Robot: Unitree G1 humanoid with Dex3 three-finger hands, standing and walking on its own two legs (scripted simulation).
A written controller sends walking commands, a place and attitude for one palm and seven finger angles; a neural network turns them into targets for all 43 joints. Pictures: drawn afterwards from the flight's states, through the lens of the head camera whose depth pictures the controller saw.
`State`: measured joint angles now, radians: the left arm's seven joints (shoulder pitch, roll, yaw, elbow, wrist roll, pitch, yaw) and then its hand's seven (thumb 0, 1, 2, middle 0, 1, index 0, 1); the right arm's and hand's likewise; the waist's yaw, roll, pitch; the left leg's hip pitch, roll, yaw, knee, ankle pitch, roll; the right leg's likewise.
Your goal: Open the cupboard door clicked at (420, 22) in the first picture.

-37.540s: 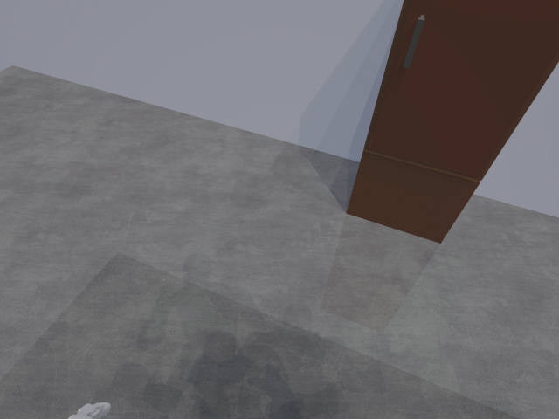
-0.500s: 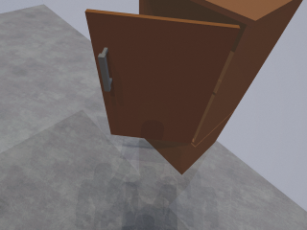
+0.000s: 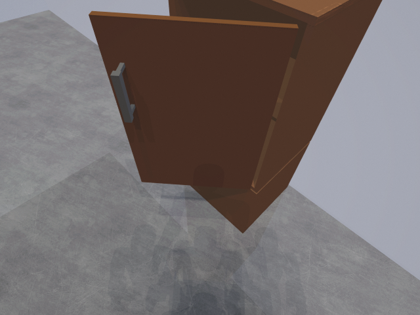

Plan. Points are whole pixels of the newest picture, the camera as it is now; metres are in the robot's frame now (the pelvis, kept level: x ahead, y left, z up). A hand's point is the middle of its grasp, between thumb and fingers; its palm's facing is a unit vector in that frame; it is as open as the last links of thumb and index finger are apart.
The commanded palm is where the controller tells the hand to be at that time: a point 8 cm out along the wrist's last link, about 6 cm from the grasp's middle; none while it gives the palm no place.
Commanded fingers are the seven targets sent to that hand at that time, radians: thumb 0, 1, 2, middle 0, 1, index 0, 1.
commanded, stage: come to a stop and stand still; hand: left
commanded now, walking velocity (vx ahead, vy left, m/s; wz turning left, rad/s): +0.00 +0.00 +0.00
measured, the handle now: (125, 93) +0.57 +0.23 +0.09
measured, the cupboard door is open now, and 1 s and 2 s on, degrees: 42 42 42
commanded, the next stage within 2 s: look again from close up in 0.10 s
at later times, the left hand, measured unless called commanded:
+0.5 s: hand out of the picture +0.03 +0.19 -0.16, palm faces -0.02 -0.96 -0.27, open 7.4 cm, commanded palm none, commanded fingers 0.00 0.90 0.90 -0.20 -0.30 -0.20 -0.30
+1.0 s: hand (115, 262) +0.21 +0.18 +0.01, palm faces +0.26 -0.96 -0.11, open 7.6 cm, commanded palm +0.11 +0.23 -0.04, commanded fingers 0.00 0.64 0.79 -0.22 -0.47 -0.22 -0.47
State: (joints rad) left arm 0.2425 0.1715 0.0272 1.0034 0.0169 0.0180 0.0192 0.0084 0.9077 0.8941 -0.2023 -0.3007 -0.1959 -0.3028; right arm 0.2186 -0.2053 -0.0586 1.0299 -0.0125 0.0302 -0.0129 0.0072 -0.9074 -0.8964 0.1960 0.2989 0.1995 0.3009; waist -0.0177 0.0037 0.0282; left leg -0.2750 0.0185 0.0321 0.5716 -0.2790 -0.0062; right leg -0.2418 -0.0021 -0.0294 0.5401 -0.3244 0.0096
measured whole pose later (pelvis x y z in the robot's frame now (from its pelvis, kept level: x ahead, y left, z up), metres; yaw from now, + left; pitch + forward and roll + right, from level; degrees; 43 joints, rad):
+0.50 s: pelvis +0.00 +0.00 +0.01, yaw -1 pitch +0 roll +1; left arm 0.26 0.20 -0.01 1.06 0.01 -0.01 0.03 0.01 0.91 0.89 -0.20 -0.30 -0.20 -0.30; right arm 0.25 -0.20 0.00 1.03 -0.02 -0.02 -0.01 0.01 -0.92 -0.90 0.20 0.30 0.20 0.30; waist -0.01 0.03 0.02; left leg -0.19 -0.01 0.07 0.48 -0.29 0.02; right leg -0.20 -0.03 0.00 0.52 -0.32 0.01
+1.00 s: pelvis -0.01 -0.03 +0.00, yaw +1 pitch +3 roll +1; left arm 0.33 0.18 0.16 0.22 -0.18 -0.25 -0.01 0.02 0.84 0.86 -0.21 -0.35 -0.20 -0.35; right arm 0.24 -0.24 -0.04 0.80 0.02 -0.24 -0.06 0.01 -0.90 -0.90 0.20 0.30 0.20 0.30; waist -0.03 0.02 -0.06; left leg -0.33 0.01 0.01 0.60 -0.31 -0.01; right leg -0.32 -0.01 -0.05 0.63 -0.36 -0.02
